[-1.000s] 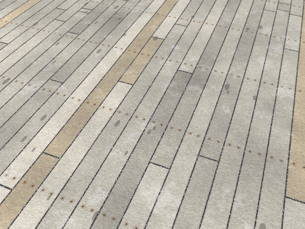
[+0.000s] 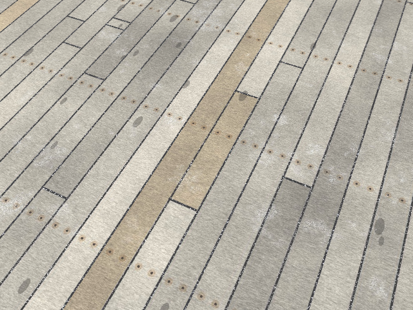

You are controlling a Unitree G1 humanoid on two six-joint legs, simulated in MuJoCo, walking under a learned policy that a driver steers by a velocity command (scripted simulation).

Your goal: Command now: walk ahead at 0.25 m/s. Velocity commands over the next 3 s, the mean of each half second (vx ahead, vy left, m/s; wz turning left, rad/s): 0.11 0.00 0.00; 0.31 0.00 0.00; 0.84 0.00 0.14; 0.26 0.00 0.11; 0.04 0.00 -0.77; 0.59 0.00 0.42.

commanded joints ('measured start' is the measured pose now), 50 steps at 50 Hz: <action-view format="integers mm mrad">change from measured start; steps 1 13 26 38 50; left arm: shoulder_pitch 172 154 234 192 577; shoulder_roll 57 108 39 43 120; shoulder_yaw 17 16 6 21 85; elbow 16 82 183 182 208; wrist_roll -21 -9 -18 3 14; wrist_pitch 6 51 76 96 17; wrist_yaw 26 19 42 26 25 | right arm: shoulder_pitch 52 -45 -41 67 -189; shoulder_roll -86 -33 -31 -112 -25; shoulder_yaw -16 19 27 -14 -32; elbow -40 -4 65 95 -36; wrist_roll -45 -56 -35 -45 -58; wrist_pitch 19 99 50 73 -3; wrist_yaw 4 -2 -11 0 22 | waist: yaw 54 5 52 0 268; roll -13 -94 13 99 -270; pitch -263 -157 -81 20 -90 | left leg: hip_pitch -288 57 -36 -29 -511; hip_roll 92 108 181 229 86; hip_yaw -62 52 -74 -231 79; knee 39 -595 -912 -995 -389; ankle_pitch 39 252 299 -422 12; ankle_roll -9 -11 22 142 114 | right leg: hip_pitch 480 70 305 79 739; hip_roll -333 -220 -116 -35 -238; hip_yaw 323 197 151 86 286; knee -144 -311 -221 -42 -247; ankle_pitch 779 -236 -116 -627 -558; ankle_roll -180 -78 56 24 3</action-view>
